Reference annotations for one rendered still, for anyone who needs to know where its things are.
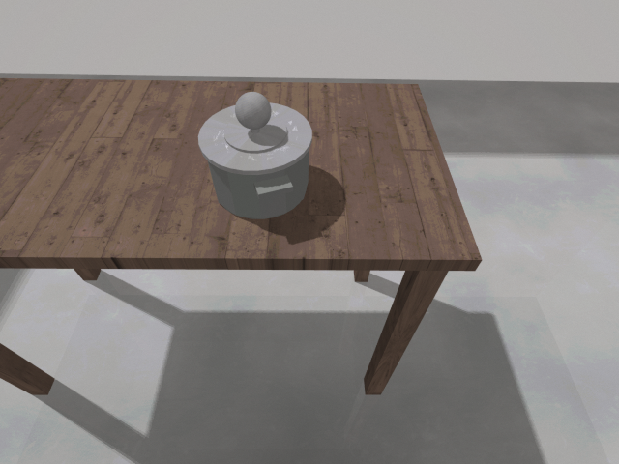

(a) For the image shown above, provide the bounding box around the pot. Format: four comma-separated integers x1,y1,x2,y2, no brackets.
208,152,309,219

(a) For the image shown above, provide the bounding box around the lid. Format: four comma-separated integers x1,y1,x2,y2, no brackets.
198,103,312,175

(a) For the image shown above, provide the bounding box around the table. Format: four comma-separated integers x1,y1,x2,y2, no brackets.
0,78,482,395

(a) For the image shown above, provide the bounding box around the knob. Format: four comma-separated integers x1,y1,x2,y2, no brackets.
235,92,272,130

